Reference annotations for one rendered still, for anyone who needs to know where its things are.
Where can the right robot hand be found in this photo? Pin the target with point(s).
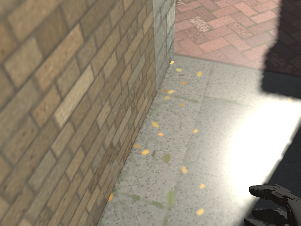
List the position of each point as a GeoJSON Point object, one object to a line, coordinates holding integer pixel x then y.
{"type": "Point", "coordinates": [281, 196]}

